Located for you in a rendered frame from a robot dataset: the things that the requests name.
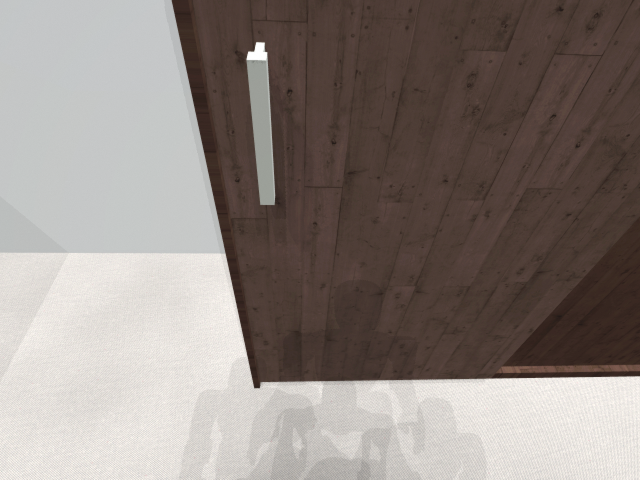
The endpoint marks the handle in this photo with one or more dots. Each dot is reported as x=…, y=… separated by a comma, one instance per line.
x=258, y=77

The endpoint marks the wardrobe door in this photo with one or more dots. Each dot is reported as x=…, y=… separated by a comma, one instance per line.
x=446, y=172
x=598, y=322

